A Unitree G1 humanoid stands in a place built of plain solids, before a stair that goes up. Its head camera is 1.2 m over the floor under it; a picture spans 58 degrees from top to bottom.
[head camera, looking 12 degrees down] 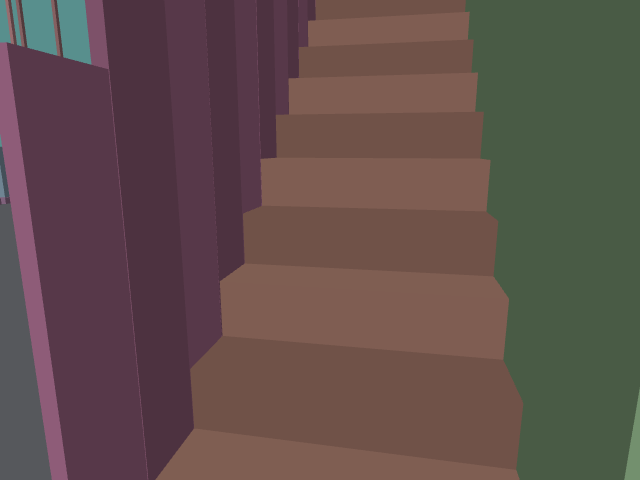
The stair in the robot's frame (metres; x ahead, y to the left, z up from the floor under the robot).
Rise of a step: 0.19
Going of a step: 0.23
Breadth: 0.90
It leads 11 degrees to the right of straight ahead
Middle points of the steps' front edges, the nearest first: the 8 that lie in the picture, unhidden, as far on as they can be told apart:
1.06 -0.07 0.58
1.28 -0.11 0.77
1.51 -0.15 0.96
1.74 -0.20 1.16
1.96 -0.24 1.35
2.19 -0.28 1.54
2.42 -0.33 1.73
2.65 -0.37 1.93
